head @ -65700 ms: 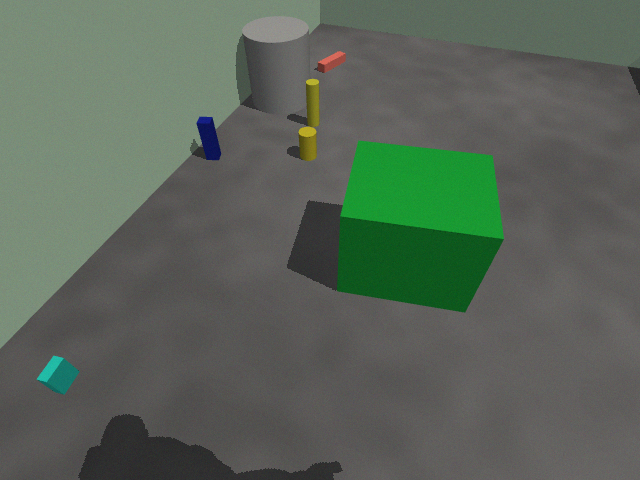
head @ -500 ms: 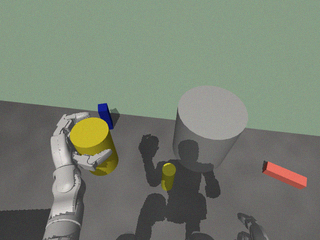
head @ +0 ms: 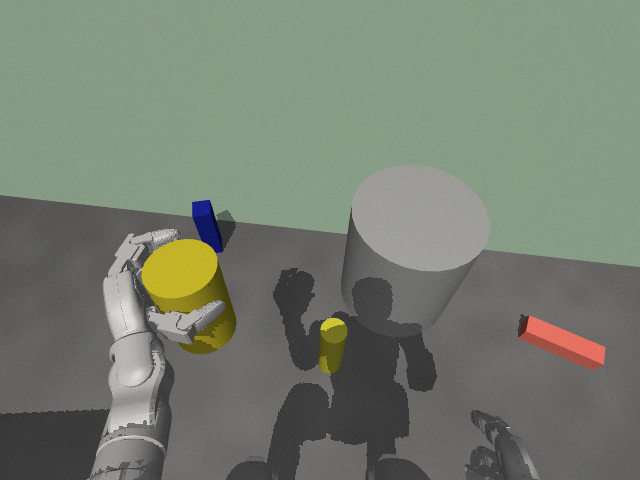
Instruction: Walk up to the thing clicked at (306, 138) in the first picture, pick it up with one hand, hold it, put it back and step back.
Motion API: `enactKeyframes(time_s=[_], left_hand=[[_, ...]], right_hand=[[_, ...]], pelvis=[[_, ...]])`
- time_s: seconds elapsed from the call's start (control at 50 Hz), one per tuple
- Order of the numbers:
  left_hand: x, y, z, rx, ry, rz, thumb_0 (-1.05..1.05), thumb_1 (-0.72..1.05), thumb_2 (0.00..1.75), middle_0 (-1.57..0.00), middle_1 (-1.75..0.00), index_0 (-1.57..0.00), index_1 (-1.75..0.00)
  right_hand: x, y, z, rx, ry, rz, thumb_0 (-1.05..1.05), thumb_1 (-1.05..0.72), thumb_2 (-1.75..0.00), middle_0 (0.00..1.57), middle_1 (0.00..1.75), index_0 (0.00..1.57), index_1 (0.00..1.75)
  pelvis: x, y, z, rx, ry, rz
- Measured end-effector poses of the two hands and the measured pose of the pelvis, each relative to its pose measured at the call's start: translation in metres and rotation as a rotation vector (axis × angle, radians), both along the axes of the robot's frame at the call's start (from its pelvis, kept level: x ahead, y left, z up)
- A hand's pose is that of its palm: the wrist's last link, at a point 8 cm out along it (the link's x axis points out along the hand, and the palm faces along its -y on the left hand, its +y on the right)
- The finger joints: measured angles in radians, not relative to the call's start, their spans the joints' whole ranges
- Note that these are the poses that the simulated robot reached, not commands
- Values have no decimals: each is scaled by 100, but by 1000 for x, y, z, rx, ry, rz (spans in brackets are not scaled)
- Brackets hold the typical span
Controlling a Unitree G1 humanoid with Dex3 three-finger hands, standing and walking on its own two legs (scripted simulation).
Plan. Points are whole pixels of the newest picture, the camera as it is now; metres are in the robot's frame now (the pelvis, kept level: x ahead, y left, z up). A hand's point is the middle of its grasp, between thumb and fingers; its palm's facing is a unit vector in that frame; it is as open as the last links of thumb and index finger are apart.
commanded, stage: crouch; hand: left
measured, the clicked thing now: (194, 299) +0.34 +0.18 -0.01
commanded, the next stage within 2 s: lower in 1.62 s
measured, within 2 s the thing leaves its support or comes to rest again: neither
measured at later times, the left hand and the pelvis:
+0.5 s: hand (202, 321) +0.40 +0.22 -0.20, palm faces +0.39 -0.92 -0.02, open 12.0 cm; pelvis -0.04 +0.01 -0.19, yaw -2 degrees
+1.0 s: hand (203, 344) +0.43 +0.26 -0.39, palm faces +0.41 -0.91 -0.02, open 12.1 cm; pelvis -0.09 +0.01 -0.35, yaw -5 degrees
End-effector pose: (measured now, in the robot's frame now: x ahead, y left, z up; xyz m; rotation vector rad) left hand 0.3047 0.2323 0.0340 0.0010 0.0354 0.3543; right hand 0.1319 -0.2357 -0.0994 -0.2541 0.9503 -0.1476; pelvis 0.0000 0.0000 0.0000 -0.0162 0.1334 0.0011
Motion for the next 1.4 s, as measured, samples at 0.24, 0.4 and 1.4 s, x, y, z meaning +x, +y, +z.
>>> enactKeyframes(time_s=[0.24,0.4,1.4], left_hand=[[16,19,-120,9,-1,15,3,-60,99,-65,-96,-61,-94],[42,26,-199,29,-44,30,3,-60,100,-64,-96,-61,-95],[106,83,-500,28,1,59,3,-60,101,-63,-97,-60,-96]], right_hand=[[-37,-19,-76,-66,137,42,1,-89,-89,20,30,20,30],[-65,-19,-164,-60,262,50,1,-89,-89,20,30,20,30],[-200,-19,-383,-157,640,103,0,-90,-90,20,30,20,30]], pelvis=[[-25,3,-74,-12,237,-3],[-36,7,-151,-23,369,-13],[-89,21,-404,-122,341,-96]])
